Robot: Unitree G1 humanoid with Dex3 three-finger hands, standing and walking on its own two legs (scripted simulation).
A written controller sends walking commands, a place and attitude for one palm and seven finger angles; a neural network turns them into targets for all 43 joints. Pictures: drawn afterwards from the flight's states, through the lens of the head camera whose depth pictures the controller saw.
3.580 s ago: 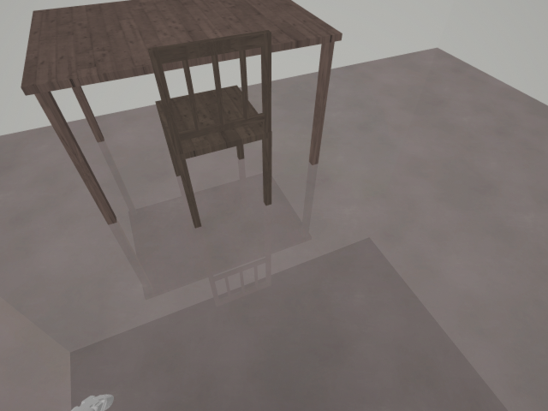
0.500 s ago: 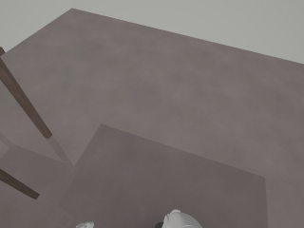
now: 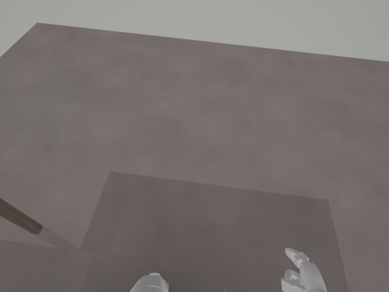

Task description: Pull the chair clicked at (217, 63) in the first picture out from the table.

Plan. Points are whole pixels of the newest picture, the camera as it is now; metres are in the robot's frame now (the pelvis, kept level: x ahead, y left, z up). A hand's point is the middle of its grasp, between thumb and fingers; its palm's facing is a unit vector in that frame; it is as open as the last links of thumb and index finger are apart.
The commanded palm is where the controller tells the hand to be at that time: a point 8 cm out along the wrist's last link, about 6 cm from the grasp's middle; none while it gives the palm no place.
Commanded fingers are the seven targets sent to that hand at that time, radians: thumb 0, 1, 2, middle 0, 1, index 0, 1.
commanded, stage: walk to a spot facing it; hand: left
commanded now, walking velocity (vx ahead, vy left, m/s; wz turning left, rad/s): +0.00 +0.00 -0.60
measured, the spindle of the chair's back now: out of the picture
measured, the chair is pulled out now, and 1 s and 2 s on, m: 0.00 0.00 0.00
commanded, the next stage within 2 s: turn to face it in 1.76 s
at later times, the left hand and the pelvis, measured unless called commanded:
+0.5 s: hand (151, 246) +0.22 +0.13 -0.13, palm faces -0.30 -0.90 -0.31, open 7.4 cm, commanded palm none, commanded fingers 0.00 0.90 0.90 -0.20 -0.30 -0.20 -0.30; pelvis +0.03 -0.02 +0.00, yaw -19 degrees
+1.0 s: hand (138, 258) +0.19 +0.16 -0.16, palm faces -0.49 -0.85 -0.20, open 7.4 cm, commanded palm none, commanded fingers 0.00 0.90 0.90 -0.20 -0.30 -0.20 -0.30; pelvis +0.03 +0.03 +0.01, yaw -36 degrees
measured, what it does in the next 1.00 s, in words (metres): steps on the spot, turning right: right foot, then left foot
